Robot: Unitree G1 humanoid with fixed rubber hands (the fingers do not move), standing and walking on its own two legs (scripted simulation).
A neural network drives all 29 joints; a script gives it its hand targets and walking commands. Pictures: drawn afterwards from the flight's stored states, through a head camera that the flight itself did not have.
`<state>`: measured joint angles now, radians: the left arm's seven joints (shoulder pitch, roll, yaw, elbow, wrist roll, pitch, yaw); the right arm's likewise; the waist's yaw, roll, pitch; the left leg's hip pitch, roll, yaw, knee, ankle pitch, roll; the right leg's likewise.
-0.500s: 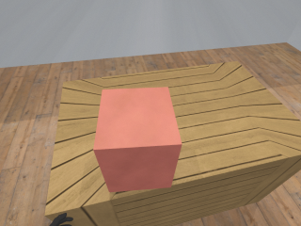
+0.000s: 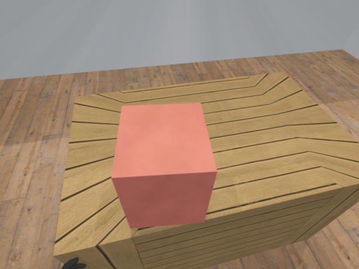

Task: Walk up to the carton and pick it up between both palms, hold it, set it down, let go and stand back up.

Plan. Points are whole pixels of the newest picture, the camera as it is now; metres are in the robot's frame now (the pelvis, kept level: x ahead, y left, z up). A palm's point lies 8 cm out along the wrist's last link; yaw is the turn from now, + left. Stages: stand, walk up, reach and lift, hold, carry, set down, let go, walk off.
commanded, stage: stand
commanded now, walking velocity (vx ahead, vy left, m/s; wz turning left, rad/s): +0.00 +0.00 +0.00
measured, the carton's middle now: (164, 166) +0.39 +0.05 +0.00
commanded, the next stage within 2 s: none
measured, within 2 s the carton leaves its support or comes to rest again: neither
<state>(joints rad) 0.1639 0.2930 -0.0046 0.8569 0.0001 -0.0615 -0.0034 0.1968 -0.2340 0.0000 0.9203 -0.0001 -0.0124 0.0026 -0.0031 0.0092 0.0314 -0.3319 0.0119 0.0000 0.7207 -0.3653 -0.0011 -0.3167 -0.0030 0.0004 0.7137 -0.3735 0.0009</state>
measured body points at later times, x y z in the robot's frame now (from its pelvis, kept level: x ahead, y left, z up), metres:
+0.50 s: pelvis +0.00 +0.00 +0.00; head +0.01 +0.00 +0.45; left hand +0.12 +0.27 -0.12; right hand +0.08 -0.25 -0.14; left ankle +0.01 +0.12 -0.72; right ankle +0.01 -0.12 -0.72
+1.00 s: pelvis +0.00 +0.00 +0.00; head +0.01 +0.00 +0.45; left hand +0.12 +0.27 -0.12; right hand +0.07 -0.25 -0.14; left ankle +0.01 +0.12 -0.72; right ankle +0.01 -0.12 -0.72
